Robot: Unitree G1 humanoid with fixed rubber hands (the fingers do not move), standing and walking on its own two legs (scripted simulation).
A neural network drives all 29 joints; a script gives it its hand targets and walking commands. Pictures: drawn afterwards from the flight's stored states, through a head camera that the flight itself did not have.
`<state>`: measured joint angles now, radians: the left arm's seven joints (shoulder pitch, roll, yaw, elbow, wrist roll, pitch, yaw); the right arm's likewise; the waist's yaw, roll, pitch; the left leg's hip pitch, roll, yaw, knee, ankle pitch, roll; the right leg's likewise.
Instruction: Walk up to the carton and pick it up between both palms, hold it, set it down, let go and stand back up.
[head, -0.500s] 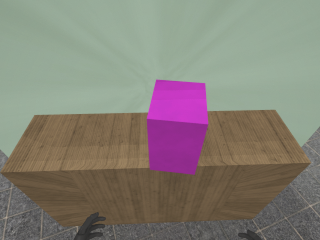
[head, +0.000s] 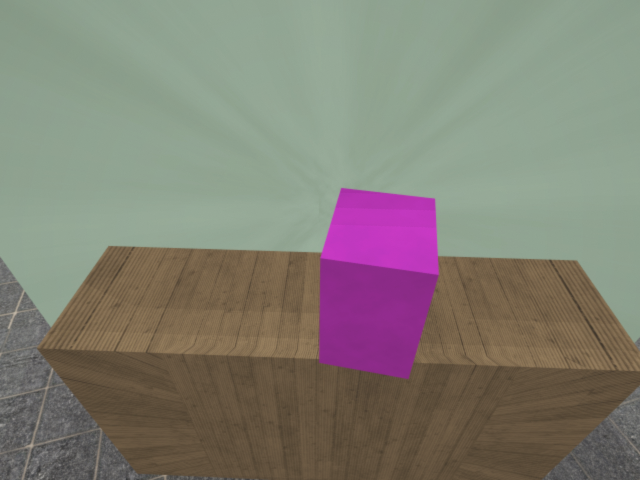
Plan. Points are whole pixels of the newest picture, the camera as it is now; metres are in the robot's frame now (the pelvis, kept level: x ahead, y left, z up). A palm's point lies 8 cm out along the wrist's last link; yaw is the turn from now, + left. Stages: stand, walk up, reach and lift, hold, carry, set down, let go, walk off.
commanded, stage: stand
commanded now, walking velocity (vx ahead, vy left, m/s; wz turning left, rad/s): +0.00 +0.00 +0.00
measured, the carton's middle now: (374, 283) +0.48 -0.06 -0.02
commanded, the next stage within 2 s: none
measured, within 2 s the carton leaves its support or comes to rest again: neither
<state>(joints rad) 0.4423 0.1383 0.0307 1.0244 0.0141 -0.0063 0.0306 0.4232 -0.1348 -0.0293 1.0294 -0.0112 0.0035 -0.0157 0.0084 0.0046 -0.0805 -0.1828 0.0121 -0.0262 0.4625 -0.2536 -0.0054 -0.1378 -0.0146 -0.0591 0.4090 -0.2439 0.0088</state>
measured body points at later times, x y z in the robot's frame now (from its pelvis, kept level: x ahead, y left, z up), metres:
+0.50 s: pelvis -0.02 +0.00 +0.00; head -0.05 +0.01 +0.45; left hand -0.07 +0.19 -0.17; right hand -0.06 -0.18 -0.17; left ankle +0.00 +0.12 -0.74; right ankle -0.01 -0.12 -0.74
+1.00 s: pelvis -0.03 +0.00 +0.00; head -0.05 +0.00 +0.45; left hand -0.10 +0.18 -0.17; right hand -0.07 -0.19 -0.17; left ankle +0.00 +0.12 -0.74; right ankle -0.01 -0.12 -0.74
